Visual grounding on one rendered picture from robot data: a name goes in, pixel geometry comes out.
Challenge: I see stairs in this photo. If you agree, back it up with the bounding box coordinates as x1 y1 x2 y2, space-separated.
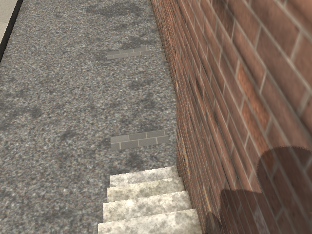
97 166 208 234

